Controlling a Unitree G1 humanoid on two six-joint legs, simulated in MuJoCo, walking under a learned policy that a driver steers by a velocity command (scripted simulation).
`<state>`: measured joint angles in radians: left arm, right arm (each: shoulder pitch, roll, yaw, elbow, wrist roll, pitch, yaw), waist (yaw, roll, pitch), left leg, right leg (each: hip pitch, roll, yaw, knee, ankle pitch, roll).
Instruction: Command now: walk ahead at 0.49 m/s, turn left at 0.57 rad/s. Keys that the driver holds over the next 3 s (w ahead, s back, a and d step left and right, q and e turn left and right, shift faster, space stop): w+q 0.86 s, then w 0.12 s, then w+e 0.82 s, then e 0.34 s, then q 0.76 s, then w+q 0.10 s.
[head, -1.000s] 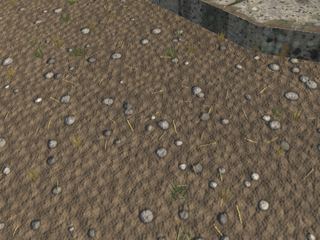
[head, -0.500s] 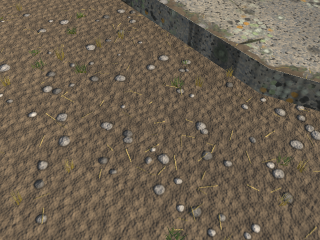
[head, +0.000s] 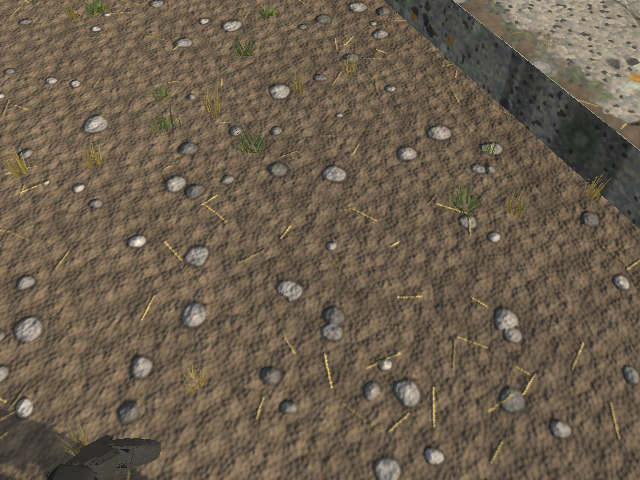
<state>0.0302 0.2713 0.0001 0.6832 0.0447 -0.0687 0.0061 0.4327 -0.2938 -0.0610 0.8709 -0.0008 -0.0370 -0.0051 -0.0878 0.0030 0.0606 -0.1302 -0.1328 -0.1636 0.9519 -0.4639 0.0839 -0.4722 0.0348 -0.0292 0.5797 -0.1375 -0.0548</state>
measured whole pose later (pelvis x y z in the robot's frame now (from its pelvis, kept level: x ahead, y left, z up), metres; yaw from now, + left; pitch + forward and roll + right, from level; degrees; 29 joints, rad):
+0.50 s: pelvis +0.26 +0.06 +0.00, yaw +18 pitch +1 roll -1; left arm 0.40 0.26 0.03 0.89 0.02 -0.05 0.01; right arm 0.02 -0.26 -0.03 0.68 -0.05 -0.02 0.06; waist 0.06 0.00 0.07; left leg -0.48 -0.05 0.09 0.61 -0.17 0.13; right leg -0.03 -0.10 -0.25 0.72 -0.50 0.02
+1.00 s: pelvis +0.54 +0.14 +0.00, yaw +34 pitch +2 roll +1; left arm 0.03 0.26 0.01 0.68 0.04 -0.05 -0.02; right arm 0.47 -0.30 -0.07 0.85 -0.02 -0.05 -0.01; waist -0.09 -0.02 0.03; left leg 0.04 -0.13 -0.21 0.41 -0.44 0.10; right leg -0.47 0.00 -0.01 0.52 -0.10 -0.03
